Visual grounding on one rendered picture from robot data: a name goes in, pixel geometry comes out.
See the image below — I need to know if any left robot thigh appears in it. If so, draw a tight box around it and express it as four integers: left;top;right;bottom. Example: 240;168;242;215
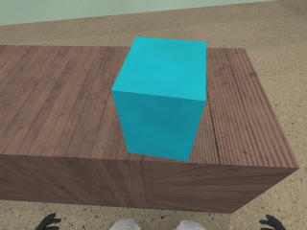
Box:
109;219;141;230

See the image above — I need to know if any robot left hand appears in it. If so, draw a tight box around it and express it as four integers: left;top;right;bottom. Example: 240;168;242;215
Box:
36;213;61;230

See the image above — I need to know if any pedestal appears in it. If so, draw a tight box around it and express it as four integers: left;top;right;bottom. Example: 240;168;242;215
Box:
0;45;300;214

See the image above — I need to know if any robot right hand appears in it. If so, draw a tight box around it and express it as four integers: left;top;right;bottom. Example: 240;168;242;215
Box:
259;214;286;230

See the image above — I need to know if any right robot thigh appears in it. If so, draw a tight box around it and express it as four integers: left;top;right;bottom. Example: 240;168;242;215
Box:
175;220;206;230

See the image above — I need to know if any robot thigh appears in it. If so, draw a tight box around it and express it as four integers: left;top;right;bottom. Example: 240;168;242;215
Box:
109;219;141;230
175;220;206;230

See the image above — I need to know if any carton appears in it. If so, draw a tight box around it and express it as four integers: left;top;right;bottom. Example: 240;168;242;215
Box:
111;36;206;162

